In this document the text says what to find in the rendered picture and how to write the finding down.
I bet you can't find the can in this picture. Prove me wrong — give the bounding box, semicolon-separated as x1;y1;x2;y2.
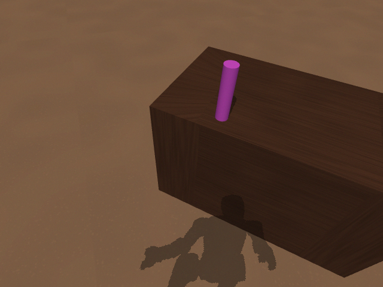
215;60;240;121

